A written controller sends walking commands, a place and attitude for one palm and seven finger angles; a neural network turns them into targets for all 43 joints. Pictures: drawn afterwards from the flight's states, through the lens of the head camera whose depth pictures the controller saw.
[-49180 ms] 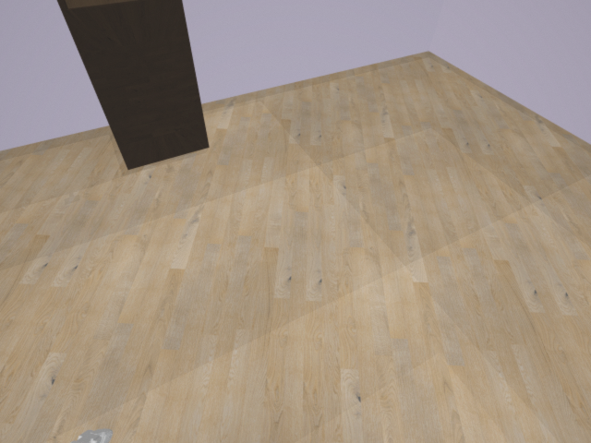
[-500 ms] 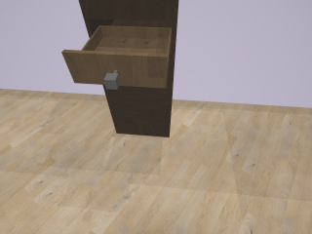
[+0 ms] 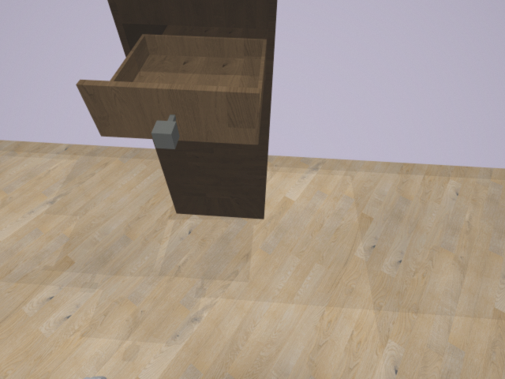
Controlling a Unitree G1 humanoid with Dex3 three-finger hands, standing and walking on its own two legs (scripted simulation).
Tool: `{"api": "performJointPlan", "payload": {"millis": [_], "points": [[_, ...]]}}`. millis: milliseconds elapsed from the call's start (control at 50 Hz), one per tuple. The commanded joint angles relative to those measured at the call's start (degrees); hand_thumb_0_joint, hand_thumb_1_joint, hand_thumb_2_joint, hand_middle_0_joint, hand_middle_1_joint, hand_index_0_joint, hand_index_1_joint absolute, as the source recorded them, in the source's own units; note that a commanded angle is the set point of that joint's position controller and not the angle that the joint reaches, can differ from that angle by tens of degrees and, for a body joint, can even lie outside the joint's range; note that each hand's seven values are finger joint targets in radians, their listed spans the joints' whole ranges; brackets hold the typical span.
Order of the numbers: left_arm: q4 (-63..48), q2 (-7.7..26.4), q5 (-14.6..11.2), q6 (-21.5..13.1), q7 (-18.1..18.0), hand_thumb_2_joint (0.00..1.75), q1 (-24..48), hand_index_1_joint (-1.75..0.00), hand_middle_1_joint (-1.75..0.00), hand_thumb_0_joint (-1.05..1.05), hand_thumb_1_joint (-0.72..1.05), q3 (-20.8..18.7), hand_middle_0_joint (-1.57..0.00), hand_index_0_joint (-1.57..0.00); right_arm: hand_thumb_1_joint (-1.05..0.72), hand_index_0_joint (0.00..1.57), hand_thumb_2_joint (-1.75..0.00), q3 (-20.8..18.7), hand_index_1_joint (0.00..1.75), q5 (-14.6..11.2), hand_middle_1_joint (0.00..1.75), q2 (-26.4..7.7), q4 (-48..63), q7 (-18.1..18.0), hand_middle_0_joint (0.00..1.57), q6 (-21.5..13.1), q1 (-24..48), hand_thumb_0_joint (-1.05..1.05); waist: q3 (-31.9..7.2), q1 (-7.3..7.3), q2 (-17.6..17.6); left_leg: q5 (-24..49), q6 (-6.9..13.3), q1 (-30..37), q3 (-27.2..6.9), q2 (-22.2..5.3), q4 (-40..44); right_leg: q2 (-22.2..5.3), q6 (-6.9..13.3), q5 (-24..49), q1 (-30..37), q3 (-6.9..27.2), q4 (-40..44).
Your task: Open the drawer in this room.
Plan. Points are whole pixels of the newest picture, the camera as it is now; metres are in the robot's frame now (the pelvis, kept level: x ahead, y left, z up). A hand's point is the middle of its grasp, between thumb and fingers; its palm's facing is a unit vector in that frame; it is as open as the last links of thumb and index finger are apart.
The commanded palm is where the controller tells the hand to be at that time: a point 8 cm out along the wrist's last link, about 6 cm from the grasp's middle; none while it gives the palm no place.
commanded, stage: look to check the result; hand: left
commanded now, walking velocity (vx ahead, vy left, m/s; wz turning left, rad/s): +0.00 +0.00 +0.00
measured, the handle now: (168, 128) +0.59 +0.21 +0.05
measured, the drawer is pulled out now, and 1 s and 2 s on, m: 0.30 0.30 0.30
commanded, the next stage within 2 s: stand and wait in 0.34 s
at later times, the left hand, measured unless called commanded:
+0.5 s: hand out of the picture +0.09 +0.25 -0.16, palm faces -0.03 -0.94 -0.34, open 7.4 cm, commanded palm none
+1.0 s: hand out of the picture +0.11 +0.25 -0.16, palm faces -0.04 -0.94 -0.35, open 7.4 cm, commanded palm none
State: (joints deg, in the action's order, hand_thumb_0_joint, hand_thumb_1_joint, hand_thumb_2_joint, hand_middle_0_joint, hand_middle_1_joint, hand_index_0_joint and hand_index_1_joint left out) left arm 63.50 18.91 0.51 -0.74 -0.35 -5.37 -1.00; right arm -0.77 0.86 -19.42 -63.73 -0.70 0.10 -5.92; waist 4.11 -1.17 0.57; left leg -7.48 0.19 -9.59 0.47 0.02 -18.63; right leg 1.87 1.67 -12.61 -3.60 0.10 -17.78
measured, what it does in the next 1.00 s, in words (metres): stands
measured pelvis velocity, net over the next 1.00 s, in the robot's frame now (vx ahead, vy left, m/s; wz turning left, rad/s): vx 0.03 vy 0.00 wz -0.01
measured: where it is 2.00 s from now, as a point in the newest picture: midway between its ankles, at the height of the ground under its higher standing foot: outside the picture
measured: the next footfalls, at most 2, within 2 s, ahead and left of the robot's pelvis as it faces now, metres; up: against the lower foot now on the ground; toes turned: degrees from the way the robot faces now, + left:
right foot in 1.74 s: +0.07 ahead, -0.13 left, +0.00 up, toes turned +11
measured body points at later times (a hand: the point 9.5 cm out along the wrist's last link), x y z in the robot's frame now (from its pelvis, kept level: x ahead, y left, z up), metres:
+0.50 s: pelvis +0.02 +0.00 +0.00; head +0.05 +0.00 +0.45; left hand +0.10 +0.30 -0.13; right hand +0.10 -0.29 -0.14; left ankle +0.03 +0.12 -0.75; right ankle -0.03 -0.10 -0.75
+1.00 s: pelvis +0.03 +0.00 +0.00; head +0.05 +0.00 +0.45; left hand +0.11 +0.30 -0.13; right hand +0.09 -0.30 -0.14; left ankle +0.03 +0.12 -0.75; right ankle -0.03 -0.10 -0.75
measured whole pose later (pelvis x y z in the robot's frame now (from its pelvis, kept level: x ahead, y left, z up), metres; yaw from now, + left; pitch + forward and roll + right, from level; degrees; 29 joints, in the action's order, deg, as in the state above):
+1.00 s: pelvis +0.03 +0.00 +0.00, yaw -1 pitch -1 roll +0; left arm 63.5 19.3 0.4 -0.8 -0.7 -6.1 -0.9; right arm -0.6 0.5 -18.8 -63.8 -1.0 0.1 -5.7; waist 4.2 -0.9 -0.1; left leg -9.4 0.1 -7.2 1.2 0.1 -17.8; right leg 1.7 1.7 -13.6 -0.9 1.0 -15.7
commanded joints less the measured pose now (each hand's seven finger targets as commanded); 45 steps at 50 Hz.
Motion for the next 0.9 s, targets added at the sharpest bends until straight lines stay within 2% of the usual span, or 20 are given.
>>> {"api": "performJointPlan", "payload": {"millis": [0, 140, 200, 260, 400, 440, 700, 740, 800, 840, 880], "points": [[-2.93, 11.76, 0.1, -1.18, -0.77, 0.9, 0.68, -0.3, -0.3, 0.0, 0.9, -2.11, -0.2, -0.2, -0.9, 0.2, -0.9, -1.83, 0.3, -0.17, 0.3, -10.65, 3.13, -0.55, 0.2, -1.06, 1.95, 0.0, -5.9, 0.59, -0.17, 9.4, 1.18, 6.48, -6.31, -7.04, 1.58, -8.5, 0.83, 10.87, -2.25, 6.2, 3.54], [-2.39, 12.0, -0.02, -1.07, -0.86, 0.9, 0.35, -0.3, -0.3, 0.0, 0.9, -1.91, -0.2, -0.2, -0.9, 0.2, -0.9, -1.88, 0.3, -0.22, 0.3, -10.8, 2.8, -0.62, 0.2, -0.93, 1.92, 0.0, -6.29, 0.33, 0.11, 9.9, 1.12, 7.37, -6.09, -7.16, 1.51, -8.73, 0.77, 12.06, -1.7, 6.11, 3.63], [-2.49, 12.16, 0.04, -1.27, -0.95, 0.9, -0.24, -0.3, -0.3, 0.0, 0.9, -2.04, -0.2, -0.2, -0.9, 0.2, -0.9, -1.94, 0.3, -0.28, 0.3, -10.89, 2.88, -0.72, 0.2, -0.97, 2.18, 0.0, -6.41, 0.52, -1.21, 10.97, 1.19, 8.15, -5.74, -7.24, 1.03, -8.71, 0.72, 14.08, -1.82, 6.12, 3.76], [-2.31, 12.03, 0.01, -1.14, -1.01, 0.9, 0.2, -0.3, -0.3, 0.0, 0.9, -1.9, -0.2, -0.2, -0.9, 0.2, -0.9, -1.99, 0.3, -0.25, 0.3, -10.82, 2.73, -0.73, 0.2, -0.92, 2.11, 0.0, -6.17, 0.27, -0.1, 11.3, 1.07, 7.71, -5.76, -7.23, 1.24, -8.78, 0.76, 14.51, -1.3, 5.98, 3.51], [-2.65, 11.93, 0.12, -1.23, -1.06, 0.9, -0.28, -0.3, -0.3, 0.0, 0.9, -2.17, -0.2, -0.2, -0.9, 0.2, -0.9, -2.06, 0.3, -0.34, 0.3, -10.72, 3.05, -0.81, 0.2, -0.99, 2.54, 0.0, -5.77, 0.54, -1.05, 11.68, 1.23, 8.07, -5.7, -7.25, 1.06, -8.67, 0.64, 14.94, -1.54, 6.02, 3.79], [-2.64, 11.98, 0.07, -1.19, -1.06, 0.9, -0.05, -0.3, -0.3, 0.0, 0.9, -2.03, -0.2, -0.2, -0.9, 0.2, -0.9, -2.09, 0.3, -0.23, 0.3, -10.67, 3.08, -0.77, 0.2, -0.97, 2.37, 0.0, -6.35, 0.36, 0.16, 12.33, 1.11, 8.12, -5.67, -7.19, 0.85, -8.98, 0.65, 15.96, -0.86, 5.9, 3.44], [-3.29, 12.0, 0.1, -1.19, -1.05, 0.9, 0.17, -0.3, -0.3, 0.0, 0.9, -2.17, -0.2, -0.2, -0.9, 0.2, -0.9, -2.03, 0.3, -0.3, 0.3, -10.95, 3.31, -0.88, 0.2, -1.1, 2.43, 0.0, -6.1, 0.61, -0.67, 13.74, 1.13, 8.54, -5.39, -7.34, 0.93, -8.72, 0.61, 16.86, -0.6, 5.74, 3.39], [-3.15, 12.06, 0.06, -1.08, -1.03, 0.9, 0.66, -0.3, -0.3, 0.0, 0.9, -2.0, -0.2, -0.2, -0.9, 0.2, -0.9, -2.03, 0.3, -0.25, 0.3, -10.9, 3.15, -0.82, 0.2, -1.04, 2.19, 0.0, -6.01, 0.36, 0.32, 13.29, 1.01, 8.1, -5.51, -7.33, 1.23, -8.75, 0.65, 16.14, -0.31, 5.83, 3.41], [-3.3, 12.15, 0.09, -1.21, -1.05, 0.9, 0.08, -0.3, -0.3, 0.0, 0.9, -2.11, -0.2, -0.2, -0.9, 0.2, -0.9, -1.98, 0.3, -0.38, 0.3, -10.92, 3.24, -0.86, 0.2, -1.12, 2.36, 0.0, -6.12, 0.68, -1.29, 13.85, 1.14, 8.73, -5.38, -7.38, 1.01, -8.78, 0.61, 17.12, -0.61, 5.77, 3.51], [-3.27, 12.08, -0.01, -1.11, -1.03, 0.9, 0.41, -0.3, -0.3, 0.0, 0.9, -1.99, -0.2, -0.2, -0.9, 0.2, -0.9, -1.99, 0.3, -0.29, 0.3, -11.02, 3.15, -0.85, 0.2, -1.09, 2.08, 0.0, -6.43, 0.46, 0.09, 13.84, 1.01, 8.53, -5.41, -7.34, 1.09, -8.82, 0.64, 17.07, -0.11, 5.9, 3.28], [-3.23, 12.13, 0.0, -1.11, -1.04, 0.9, 0.52, -0.3, -0.3, 0.0, 0.9, -1.97, -0.2, -0.2, -0.9, 0.2, -0.9, -1.99, 0.3, -0.27, 0.3, -11.08, 3.1, -0.87, 0.2, -1.13, 2.03, 0.0, -6.52, 0.45, -0.03, 14.27, 1.02, 8.47, -5.49, -7.34, 1.17, -8.78, 0.7, 17.1, 0.05, 5.78, 3.14]]}}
